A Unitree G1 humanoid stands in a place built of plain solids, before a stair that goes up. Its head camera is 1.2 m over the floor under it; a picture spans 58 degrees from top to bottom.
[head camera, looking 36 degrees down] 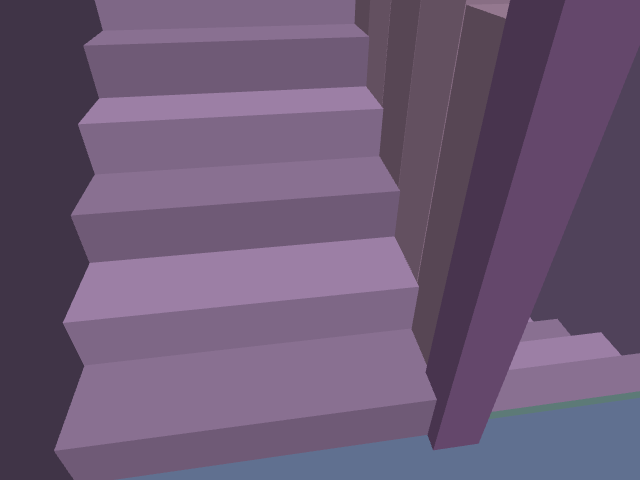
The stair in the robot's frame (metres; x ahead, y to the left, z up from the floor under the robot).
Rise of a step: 0.18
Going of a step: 0.26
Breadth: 0.98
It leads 8 degrees to the left of straight ahead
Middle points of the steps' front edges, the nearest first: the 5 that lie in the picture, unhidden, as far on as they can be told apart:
0.61 0.16 0.18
0.87 0.20 0.35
1.12 0.23 0.53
1.37 0.27 0.70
1.62 0.31 0.88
